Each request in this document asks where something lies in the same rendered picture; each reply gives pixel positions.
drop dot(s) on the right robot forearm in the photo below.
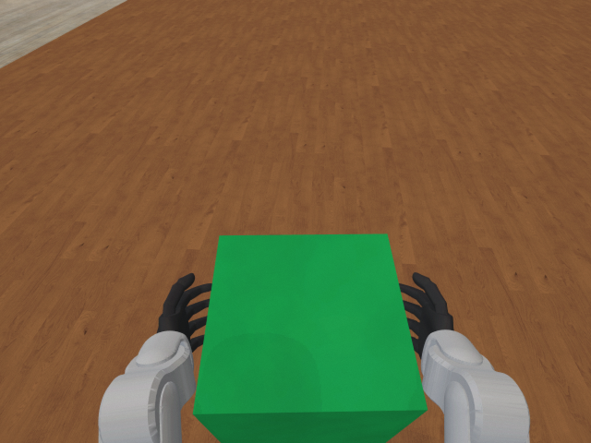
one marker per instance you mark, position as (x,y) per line
(480,405)

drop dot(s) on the robot right hand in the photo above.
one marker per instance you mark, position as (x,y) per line
(433,314)

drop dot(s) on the carton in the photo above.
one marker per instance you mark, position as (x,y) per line
(307,341)

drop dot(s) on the robot left hand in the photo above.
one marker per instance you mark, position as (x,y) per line
(176,313)

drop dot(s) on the left robot forearm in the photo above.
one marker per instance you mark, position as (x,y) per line
(144,405)

